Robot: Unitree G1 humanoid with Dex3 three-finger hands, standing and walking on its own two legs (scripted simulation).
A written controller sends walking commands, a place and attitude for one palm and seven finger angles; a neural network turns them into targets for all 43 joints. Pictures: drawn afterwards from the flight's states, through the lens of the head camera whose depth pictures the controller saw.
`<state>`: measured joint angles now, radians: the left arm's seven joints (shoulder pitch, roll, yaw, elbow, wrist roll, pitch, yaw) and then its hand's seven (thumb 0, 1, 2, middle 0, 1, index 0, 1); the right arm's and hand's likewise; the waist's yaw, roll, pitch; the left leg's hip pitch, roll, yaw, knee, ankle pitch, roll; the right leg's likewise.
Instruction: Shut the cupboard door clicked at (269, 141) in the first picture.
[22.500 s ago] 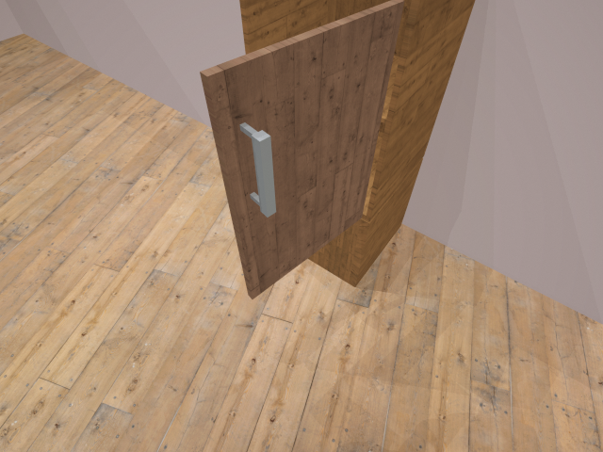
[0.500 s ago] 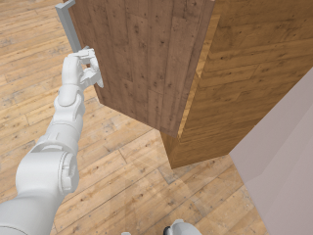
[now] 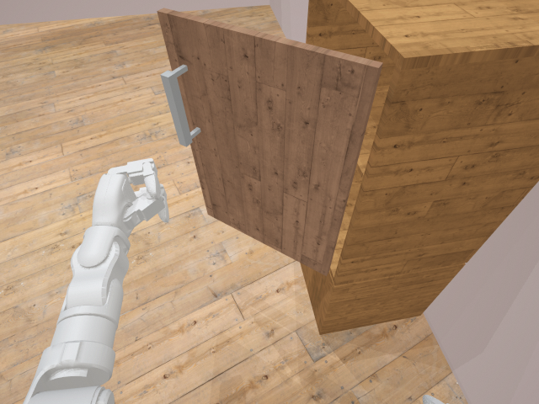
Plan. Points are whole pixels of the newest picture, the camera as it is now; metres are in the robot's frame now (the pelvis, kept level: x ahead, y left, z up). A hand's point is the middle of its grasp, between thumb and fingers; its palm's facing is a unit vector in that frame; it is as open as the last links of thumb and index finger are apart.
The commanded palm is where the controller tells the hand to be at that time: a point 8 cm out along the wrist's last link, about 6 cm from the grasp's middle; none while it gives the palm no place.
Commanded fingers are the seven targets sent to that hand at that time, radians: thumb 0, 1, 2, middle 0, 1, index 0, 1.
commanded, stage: draw the hand back to the body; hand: left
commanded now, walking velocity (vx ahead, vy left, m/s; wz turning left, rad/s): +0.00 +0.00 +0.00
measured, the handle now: (184, 107) +0.67 +0.20 +0.09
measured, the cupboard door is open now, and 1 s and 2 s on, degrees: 48 48 48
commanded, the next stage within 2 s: step back with the hand held close in 1.12 s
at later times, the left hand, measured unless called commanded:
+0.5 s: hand (66, 266) +0.25 +0.24 +0.15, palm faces +0.37 -0.88 -0.30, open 4.3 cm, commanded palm +0.20 +0.28 +0.17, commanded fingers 0.00 0.90 0.90 -0.50 -0.63 -0.50 -0.63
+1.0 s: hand out of the picture +0.18 +0.27 +0.17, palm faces +0.51 -0.77 -0.38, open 7.3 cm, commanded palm +0.13 +0.30 +0.19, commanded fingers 0.00 0.90 0.90 -0.20 -0.30 -0.20 -0.30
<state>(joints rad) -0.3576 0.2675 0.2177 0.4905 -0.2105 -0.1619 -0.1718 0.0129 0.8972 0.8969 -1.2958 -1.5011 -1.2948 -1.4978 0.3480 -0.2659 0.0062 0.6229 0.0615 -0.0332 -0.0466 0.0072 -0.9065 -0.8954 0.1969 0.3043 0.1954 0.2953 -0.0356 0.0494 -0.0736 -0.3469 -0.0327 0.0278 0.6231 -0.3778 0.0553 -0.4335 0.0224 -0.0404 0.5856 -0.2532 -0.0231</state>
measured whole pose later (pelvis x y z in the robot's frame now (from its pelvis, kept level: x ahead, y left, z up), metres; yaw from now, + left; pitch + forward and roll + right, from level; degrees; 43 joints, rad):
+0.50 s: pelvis +0.01 +0.00 +0.02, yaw +2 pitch -3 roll -1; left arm 0.19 0.30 0.20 -0.14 -0.07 -0.06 0.08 0.01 0.89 0.90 -0.77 -0.92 -0.77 -0.92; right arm 0.19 -0.21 0.06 0.61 0.02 -0.01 -0.07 0.01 -0.90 -0.90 0.20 0.30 0.20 0.30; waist 0.06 0.08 0.01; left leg -0.05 -0.05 -0.01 0.39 -0.28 0.05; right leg -0.13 0.01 -0.07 0.38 -0.19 -0.02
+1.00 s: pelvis +0.00 +0.00 +0.02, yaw +2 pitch -4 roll -1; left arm 0.44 0.32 0.33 -0.33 -0.07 -0.10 0.11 0.01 0.89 0.90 -0.23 -0.33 -0.23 -0.33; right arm 0.20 -0.23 0.01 0.64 0.02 -0.09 -0.08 0.01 -0.91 -0.90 0.20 0.30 0.20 0.30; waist 0.07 0.08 0.01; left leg -0.05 -0.05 -0.01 0.41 -0.29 0.05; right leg -0.14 0.01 -0.07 0.40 -0.20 -0.02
